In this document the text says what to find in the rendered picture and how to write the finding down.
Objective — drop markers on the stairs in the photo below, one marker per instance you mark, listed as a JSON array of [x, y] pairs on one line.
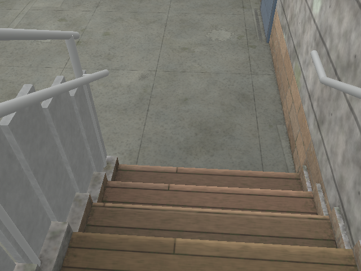
[[155, 218]]

